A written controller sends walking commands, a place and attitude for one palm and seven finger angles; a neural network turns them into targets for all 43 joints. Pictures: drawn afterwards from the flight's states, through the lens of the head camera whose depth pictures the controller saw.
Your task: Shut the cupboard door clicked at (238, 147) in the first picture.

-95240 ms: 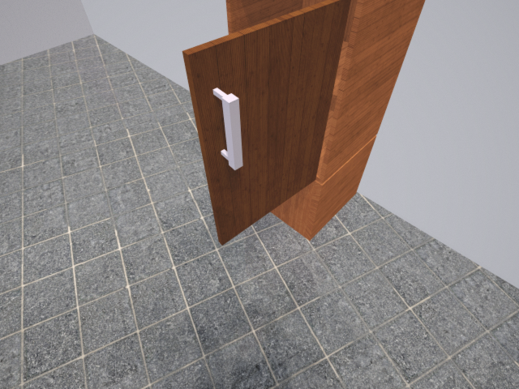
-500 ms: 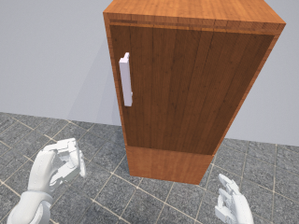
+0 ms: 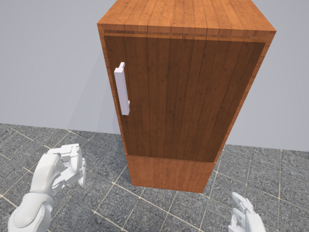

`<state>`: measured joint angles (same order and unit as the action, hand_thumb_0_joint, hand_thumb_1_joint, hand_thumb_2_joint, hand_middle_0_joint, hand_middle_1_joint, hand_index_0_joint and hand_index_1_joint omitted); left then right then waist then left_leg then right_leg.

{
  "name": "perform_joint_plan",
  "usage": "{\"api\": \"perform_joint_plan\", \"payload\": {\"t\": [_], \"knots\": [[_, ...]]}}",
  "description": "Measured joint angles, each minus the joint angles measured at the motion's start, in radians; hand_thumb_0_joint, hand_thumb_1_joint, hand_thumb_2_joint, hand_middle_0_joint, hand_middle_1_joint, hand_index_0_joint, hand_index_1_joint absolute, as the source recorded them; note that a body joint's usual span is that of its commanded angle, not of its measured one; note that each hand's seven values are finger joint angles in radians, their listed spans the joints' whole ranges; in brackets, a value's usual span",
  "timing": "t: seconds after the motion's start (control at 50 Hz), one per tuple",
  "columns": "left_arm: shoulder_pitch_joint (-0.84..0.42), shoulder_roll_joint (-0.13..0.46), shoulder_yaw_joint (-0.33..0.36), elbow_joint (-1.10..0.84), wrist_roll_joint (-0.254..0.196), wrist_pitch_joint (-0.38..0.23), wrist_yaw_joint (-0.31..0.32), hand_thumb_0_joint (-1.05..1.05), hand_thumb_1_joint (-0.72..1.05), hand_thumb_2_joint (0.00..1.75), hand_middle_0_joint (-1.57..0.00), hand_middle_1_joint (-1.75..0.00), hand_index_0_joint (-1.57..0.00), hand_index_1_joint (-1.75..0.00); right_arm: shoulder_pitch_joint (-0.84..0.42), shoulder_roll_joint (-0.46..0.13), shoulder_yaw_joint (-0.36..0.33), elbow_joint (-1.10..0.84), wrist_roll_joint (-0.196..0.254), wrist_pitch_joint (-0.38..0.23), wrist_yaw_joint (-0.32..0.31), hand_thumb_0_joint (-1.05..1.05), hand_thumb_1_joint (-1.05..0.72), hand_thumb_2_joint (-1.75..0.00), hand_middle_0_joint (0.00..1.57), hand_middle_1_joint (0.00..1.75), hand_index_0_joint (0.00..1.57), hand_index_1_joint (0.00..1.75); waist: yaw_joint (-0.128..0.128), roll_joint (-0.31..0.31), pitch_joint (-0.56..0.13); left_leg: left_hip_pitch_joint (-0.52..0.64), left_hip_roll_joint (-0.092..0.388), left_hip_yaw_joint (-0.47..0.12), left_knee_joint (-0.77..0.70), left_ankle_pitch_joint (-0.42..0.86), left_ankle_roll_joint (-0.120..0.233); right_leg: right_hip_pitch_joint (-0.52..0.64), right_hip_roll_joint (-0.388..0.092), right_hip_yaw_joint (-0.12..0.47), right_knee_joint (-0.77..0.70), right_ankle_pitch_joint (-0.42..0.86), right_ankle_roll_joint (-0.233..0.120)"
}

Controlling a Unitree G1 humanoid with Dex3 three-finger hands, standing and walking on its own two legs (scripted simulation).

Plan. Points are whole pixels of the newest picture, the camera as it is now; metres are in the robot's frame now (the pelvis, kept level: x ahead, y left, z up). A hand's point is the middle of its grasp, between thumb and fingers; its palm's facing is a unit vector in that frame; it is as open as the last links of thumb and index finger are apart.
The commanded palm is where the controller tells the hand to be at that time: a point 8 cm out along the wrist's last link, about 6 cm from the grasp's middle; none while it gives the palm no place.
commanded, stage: raise the hand and make a fist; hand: left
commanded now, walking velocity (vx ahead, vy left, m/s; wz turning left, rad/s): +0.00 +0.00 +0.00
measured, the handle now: (124, 89) +0.50 +0.14 +0.11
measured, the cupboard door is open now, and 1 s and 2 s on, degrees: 1 1 1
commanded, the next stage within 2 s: bring the fist close to the handle in 0.12 s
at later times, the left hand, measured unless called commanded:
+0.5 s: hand (95, 150) +0.27 +0.16 +0.12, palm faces -0.02 -1.00 -0.05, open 3.1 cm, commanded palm +0.25 +0.22 +0.11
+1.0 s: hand (114, 127) +0.35 +0.14 +0.10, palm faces -0.05 -1.00 -0.01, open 3.1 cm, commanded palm +0.34 +0.19 +0.11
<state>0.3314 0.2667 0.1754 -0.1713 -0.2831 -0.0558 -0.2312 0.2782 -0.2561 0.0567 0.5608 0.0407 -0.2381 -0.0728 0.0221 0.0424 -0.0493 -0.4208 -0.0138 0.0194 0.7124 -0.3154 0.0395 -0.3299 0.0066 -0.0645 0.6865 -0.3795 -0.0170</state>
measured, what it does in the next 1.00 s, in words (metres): stands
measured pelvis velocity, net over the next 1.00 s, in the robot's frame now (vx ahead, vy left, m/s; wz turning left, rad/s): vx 0.01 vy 0.00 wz -0.01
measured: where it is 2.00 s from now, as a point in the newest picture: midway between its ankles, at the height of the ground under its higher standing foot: outside the picture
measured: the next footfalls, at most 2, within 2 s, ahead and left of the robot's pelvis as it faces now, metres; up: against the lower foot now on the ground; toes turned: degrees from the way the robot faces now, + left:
none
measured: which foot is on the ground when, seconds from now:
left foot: down 0.00-1.00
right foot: down 0.00-1.00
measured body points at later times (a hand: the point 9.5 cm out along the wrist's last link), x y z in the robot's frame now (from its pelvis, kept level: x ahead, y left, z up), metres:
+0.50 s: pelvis +0.00 -0.02 +0.00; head +0.00 -0.04 +0.45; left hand +0.26 +0.22 +0.12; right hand +0.17 -0.26 -0.08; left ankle +0.04 +0.09 -0.72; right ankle -0.01 -0.11 -0.72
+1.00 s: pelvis +0.01 +0.00 +0.00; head +0.02 -0.01 +0.45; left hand +0.34 +0.19 +0.11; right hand +0.16 -0.24 -0.09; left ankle +0.04 +0.09 -0.72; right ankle -0.01 -0.11 -0.72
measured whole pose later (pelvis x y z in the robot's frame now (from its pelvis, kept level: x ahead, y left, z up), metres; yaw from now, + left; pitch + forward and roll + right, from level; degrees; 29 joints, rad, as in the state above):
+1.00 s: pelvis +0.01 +0.00 +0.00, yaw -1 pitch +4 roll +0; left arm -0.20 0.21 0.11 0.27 -0.21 -0.08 -0.14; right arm 0.23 -0.24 0.05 0.62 0.04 -0.16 -0.06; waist 0.00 0.03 -0.04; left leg -0.45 -0.01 0.04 0.70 -0.31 0.04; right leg -0.37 0.00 -0.05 0.70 -0.38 -0.02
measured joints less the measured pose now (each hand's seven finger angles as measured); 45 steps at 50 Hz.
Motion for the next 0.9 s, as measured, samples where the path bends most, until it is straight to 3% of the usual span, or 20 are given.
{"api": "perform_joint_plan", "payload": {"t": [0.1, 0.26, 0.42, 0.54, 0.62, 0.74, 0.9], "knots": [[-0.026, -0.006, 0.024, -0.002, -0.007, -0.077, 0.011, 0.02, 0.90, 0.89, -1.30, -1.50, -1.30, -1.50, -0.007, -0.002, -0.002, 0.016, -0.001, -0.008, 0.007, 0.01, -0.90, -0.90, 0.20, 0.30, 0.21, 0.30, 0.005, 0.002, 0.001, -0.003, 0.006, -0.013, 0.009, -0.002, -0.011, 0.000, 0.007, -0.012, 0.008, -0.006, -0.011], [-0.012, -0.009, -0.007, 0.049, -0.013, -0.021, -0.039, 0.01, 0.90, 0.89, -1.30, -1.50, -1.30, -1.50, -0.018, -0.005, -0.005, 0.009, 0.004, 0.002, -0.001, 0.01, -0.90, -0.90, 0.21, 0.30, 0.21, 0.30, 0.002, 0.021, -0.007, -0.002, 0.013, -0.013, 0.001, 0.002, -0.022, -0.004, 0.014, -0.011, 0.009, -0.006, -0.019], [-0.164, -0.002, 0.026, 0.140, -0.010, -0.093, -0.003, 0.02, 0.90, 0.89, -1.30, -1.50, -1.30, -1.50, -0.035, -0.006, -0.006, 0.043, 0.004, -0.001, -0.010, 0.01, -0.90, -0.90, 0.20, 0.30, 0.21, 0.30, 0.006, 0.011, 0.014, -0.018, 0.018, -0.028, 0.021, -0.001, -0.032, -0.015, 0.020, -0.026, 0.027, -0.013, -0.031], [-0.265, -0.005, -0.010, 0.228, -0.004, -0.043, -0.034, 0.01, 0.90, 0.90, -1.30, -1.50, -1.30, -1.50, -0.032, -0.012, -0.008, 0.049, 0.011, 0.012, -0.011, 0.01, -0.90, -0.90, 0.20, 0.30, 0.21, 0.30, -0.006, 0.019, -0.001, -0.021, 0.016, -0.013, 0.003, 0.003, -0.028, -0.029, 0.016, -0.010, 0.020, -0.009, -0.025], [-0.285, -0.006, 0.001, 0.274, -0.001, -0.009, -0.022, 0.01, 0.90, 0.89, -1.30, -1.50, -1.30, -1.50, -0.023, -0.005, -0.010, 0.043, 0.008, 0.034, -0.006, 0.01, -0.90, -0.90, 0.21, 0.30, 0.21, 0.30, -0.018, 0.003, -0.012, -0.010, 0.014, 0.008, -0.016, 0.004, -0.026, -0.032, 0.014, 0.010, 0.017, -0.010, -0.021], [-0.336, -0.014, 0.025, 0.297, 0.018, -0.054, 0.034, 0.02, 0.90, 0.89, -1.30, -1.50, -1.30, -1.50, -0.013, -0.006, -0.018, 0.045, 0.006, 0.044, 0.003, 0.01, -0.90, -0.90, 0.20, 0.30, 0.20, 0.30, -0.016, -0.008, -0.002, -0.005, 0.013, 0.010, -0.013, -0.005, -0.021, -0.023, 0.013, 0.013, 0.013, -0.014, -0.019], [-0.444, -0.046, -0.056, 0.368, 0.044, -0.034, 0.040, 0.01, 0.90, 0.90, -1.30, -1.50, -1.30, -1.50, -0.029, -0.006, -0.020, 0.058, 0.009, 0.059, 0.008, 0.01, -0.90, -0.90, 0.20, 0.30, 0.20, 0.30, -0.014, 0.004, 0.003, -0.023, 0.001, 0.009, -0.012, -0.001, -0.008, -0.036, 0.001, 0.011, 0.008, -0.008, -0.006]]}}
